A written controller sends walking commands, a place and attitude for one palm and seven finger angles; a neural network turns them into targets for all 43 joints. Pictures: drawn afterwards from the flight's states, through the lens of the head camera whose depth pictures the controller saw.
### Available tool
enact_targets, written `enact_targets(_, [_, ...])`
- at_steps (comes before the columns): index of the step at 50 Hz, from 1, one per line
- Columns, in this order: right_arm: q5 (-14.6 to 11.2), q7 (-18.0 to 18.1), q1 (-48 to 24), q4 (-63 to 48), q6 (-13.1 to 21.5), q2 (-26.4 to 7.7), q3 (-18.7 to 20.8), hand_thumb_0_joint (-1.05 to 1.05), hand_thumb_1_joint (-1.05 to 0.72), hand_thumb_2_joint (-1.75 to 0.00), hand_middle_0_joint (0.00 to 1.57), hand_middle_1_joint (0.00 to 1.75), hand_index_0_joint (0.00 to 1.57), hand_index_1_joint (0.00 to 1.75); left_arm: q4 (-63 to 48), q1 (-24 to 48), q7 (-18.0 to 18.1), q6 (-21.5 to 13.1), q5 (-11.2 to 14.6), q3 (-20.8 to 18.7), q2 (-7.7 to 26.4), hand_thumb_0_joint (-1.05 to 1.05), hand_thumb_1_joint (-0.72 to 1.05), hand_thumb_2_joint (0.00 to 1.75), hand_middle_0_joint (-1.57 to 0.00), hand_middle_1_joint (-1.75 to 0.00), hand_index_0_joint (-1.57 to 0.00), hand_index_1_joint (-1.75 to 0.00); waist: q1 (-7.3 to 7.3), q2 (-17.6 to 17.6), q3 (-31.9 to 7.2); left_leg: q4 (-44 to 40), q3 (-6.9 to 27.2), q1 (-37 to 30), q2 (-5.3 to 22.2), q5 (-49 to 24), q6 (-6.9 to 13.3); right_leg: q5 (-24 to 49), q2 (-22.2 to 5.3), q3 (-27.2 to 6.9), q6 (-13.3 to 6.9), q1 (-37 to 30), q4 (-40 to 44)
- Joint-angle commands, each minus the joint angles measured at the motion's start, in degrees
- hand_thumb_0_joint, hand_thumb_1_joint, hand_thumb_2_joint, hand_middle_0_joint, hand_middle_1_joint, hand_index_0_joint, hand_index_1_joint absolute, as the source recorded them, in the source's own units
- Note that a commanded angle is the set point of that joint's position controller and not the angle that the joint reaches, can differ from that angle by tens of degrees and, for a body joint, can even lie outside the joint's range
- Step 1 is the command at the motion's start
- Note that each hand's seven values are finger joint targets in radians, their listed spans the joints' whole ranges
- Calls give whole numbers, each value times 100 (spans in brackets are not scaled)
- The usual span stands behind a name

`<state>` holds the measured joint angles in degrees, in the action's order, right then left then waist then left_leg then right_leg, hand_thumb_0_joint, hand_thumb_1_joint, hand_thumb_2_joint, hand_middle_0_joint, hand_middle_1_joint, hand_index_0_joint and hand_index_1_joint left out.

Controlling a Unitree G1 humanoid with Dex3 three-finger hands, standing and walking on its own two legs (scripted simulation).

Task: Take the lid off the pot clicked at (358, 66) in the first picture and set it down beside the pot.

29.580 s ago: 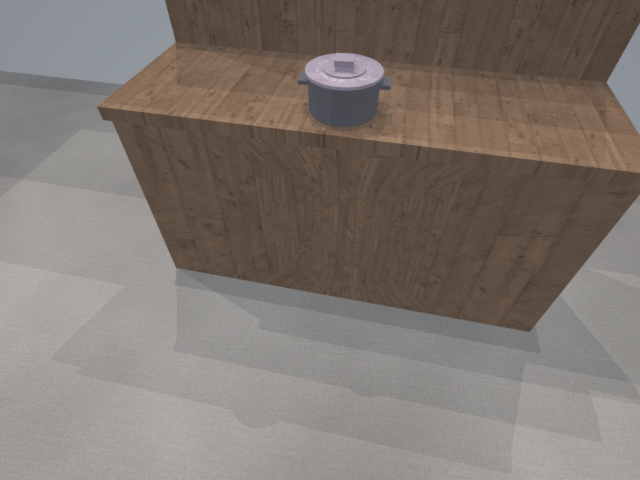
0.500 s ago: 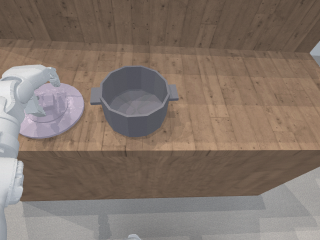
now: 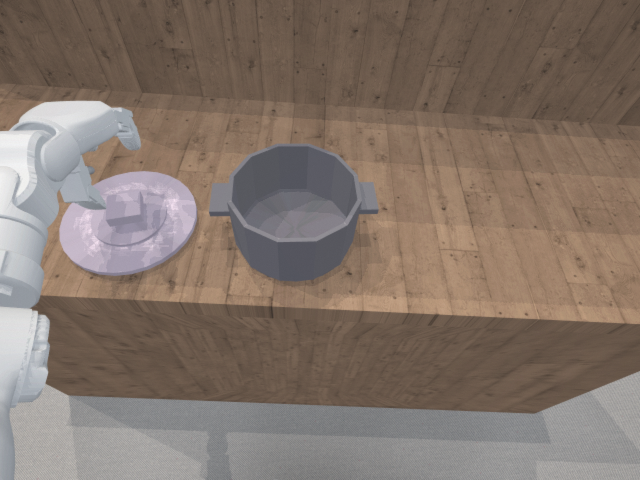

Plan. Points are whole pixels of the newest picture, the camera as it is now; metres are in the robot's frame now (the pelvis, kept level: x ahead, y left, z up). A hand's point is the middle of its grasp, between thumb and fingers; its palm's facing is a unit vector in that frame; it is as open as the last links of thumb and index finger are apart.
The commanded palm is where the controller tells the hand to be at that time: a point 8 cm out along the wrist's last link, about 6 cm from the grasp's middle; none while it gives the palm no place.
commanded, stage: raise the empty hand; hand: left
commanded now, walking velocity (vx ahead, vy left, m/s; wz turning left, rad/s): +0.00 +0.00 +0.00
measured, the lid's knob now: (125, 208) +0.48 +0.29 +0.01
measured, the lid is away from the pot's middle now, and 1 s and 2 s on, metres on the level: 0.25 0.25 0.25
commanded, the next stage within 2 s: draw the hand back to the body in 0.34 s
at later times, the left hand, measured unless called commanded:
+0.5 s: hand (89, 152) +0.45 +0.27 +0.15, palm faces -0.35 -0.04 -0.94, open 11.0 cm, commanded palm +0.45 +0.27 +0.21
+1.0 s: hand (102, 193) +0.39 +0.24 +0.15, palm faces -0.11 -0.48 -0.87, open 11.0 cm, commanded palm +0.37 +0.26 +0.20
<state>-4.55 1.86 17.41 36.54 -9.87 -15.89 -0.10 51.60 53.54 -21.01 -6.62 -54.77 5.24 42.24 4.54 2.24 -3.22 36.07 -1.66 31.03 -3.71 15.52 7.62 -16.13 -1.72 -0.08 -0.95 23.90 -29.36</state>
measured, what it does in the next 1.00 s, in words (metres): stands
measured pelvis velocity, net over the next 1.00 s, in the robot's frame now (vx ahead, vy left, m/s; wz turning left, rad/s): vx -0.01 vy -0.02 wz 0.03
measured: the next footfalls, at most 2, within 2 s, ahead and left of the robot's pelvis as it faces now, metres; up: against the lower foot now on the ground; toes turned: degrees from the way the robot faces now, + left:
none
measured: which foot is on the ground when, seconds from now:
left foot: down 0.00-1.00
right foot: down 0.00-1.00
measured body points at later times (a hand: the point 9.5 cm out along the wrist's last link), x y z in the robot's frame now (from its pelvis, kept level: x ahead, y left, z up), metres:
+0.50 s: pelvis -0.01 -0.01 +0.00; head +0.05 +0.01 +0.45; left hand +0.47 +0.27 +0.20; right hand +0.06 -0.28 -0.11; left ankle +0.02 +0.02 -0.73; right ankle -0.02 -0.19 -0.72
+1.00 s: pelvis -0.01 -0.02 +0.01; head +0.03 -0.02 +0.46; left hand +0.39 +0.26 +0.20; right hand +0.14 -0.26 -0.10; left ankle +0.02 +0.02 -0.73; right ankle -0.02 -0.19 -0.72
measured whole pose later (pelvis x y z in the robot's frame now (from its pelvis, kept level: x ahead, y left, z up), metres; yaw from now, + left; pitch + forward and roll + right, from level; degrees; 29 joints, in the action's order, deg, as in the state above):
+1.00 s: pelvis -0.01 -0.02 +0.01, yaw +2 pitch +3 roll -3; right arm -5.0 1.6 12.1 32.4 -7.9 -15.0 -1.5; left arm 32.4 38.1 -16.1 -4.7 -27.3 0.2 37.0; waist -0.6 2.8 1.6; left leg 29.0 -0.3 20.4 -4.2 11.7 5.9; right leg -14.5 -1.8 0.6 -1.8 14.4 -25.1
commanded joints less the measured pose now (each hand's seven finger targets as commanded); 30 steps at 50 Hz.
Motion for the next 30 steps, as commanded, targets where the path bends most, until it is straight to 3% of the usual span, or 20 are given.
enact_targets(1, [-7,110,357,-461,117,-1038,292,0,-90,-90,20,30,20,30,-700,2614,152,6,140,-710,1745,0,-7,77,-40,-76,-40,-76,73,336,-2246,-411,899,-2993,410,-2499,-543,838,476,307,-178,704,289])
enact_targets(2, [-3,92,308,-437,81,-1037,284,0,-90,-90,20,30,20,30,-767,2811,135,61,152,-624,1681,0,-7,77,-40,-76,-40,-76,87,302,-2151,-461,865,-2895,403,-2328,-516,811,482,332,-174,679,302])
enact_targets(4, [-23,58,217,-450,98,-986,311,0,-90,-90,20,30,20,30,-984,3146,94,151,137,-183,1162,0,-7,77,-40,-76,-40,-76,120,509,-2036,-527,977,-3048,444,-2259,-589,625,475,362,-167,898,324])
enact_targets(6, [-7,50,205,-486,123,-1027,323,0,-90,-90,20,30,20,30,-1148,3261,63,130,102,-309,1370,0,-7,77,-40,-76,-40,-76,82,640,-2104,-540,1010,-3196,467,-2362,-620,633,454,330,-196,860,353])
enact_targets(8, [-2,69,257,-484,129,-1011,305,0,-90,-90,20,30,20,30,-1048,3250,42,149,56,-509,1619,0,-7,77,-40,-76,-40,-76,73,520,-2265,-527,982,-3206,409,-2373,-588,708,492,330,-194,695,358])
enact_targets(9, [-20,83,245,-474,133,-993,281,0,-90,-90,20,30,20,30,-865,3207,6,170,77,-357,1448,0,-7,77,-40,-76,-40,-76,108,439,-2170,-541,970,-3133,391,-2330,-572,703,498,338,-189,707,366])
enact_targets(11, [15,89,221,-506,154,-1030,286,0,-90,-90,20,30,20,30,-1049,3342,5,144,64,-622,1828,0,-7,77,-40,-76,-40,-76,37,564,-2291,-572,903,-3114,374,-2416,-562,838,449,306,-214,515,405])
enact_targets(14, [-25,66,216,-448,165,-985,287,0,-90,-90,20,30,20,30,-659,3219,-70,248,91,-165,1186,0,-7,77,-40,-76,-40,-76,102,388,-1986,-657,998,-3083,430,-2099,-583,559,478,363,-174,760,423])
enact_targets(16, [-31,58,240,-435,161,-1046,271,0,-90,-90,20,30,20,30,-336,3042,-116,261,113,-142,1198,0,-7,77,-40,-76,-40,-76,81,259,-1735,-699,916,-2799,398,-1736,-546,507,458,337,-194,745,440])
enact_targets(17, [-24,56,234,-410,132,-1049,263,0,-90,-90,20,30,20,30,-373,3185,-121,280,86,-180,1282,0,-7,77,-40,-76,-40,-76,89,188,-1797,-704,880,-2741,375,-1620,-509,499,469,348,-191,667,436])
enact_targets(19, [-21,68,217,-440,153,-1025,287,0,-90,-90,20,30,20,30,-749,3569,-127,270,51,-50,1173,0,-7,77,-40,-76,-40,-76,109,397,-2056,-674,912,-2976,356,-1764,-519,545,482,336,-194,688,428])
enact_targets(22, [36,105,277,-449,194,-1038,311,0,-90,-90,20,30,20,30,-1185,3901,-80,147,0,-393,1653,0,-7,77,-40,-76,-40,-76,95,592,-2490,-621,931,-3301,369,-2026,-533,676,481,295,-196,577,442])
enact_targets(26, [43,94,194,-601,177,-1023,281,0,-90,-90,20,30,20,30,-971,2724,-17,-46,79,-1047,2175,0,-7,77,-40,-76,-40,-76,-102,395,-2468,-600,797,-3000,330,-2624,-510,1083,436,302,-235,79,423])
enact_targets(30, [-25,-75,-155,-743,71,-913,292,0,-90,-90,20,30,20,30,-1409,2060,-87,71,195,-413,1221,0,-7,77,-40,-76,-40,-76,-100,593,-1916,-695,886,-2952,446,-2587,-576,747,439,355,-186,378,449])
